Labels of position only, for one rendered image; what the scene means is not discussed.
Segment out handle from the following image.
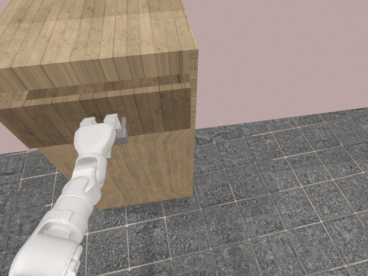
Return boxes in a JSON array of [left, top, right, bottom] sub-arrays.
[[79, 117, 128, 145]]

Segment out left robot hand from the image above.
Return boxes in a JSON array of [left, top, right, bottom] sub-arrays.
[[74, 114, 121, 158]]

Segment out drawer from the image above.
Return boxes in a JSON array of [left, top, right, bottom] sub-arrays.
[[0, 74, 191, 149]]

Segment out left robot forearm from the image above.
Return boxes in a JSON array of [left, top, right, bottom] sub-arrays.
[[9, 153, 107, 276]]

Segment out left robot upper arm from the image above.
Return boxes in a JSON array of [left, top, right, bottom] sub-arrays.
[[13, 233, 83, 276]]

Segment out cabinet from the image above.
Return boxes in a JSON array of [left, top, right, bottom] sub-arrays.
[[0, 0, 198, 210]]

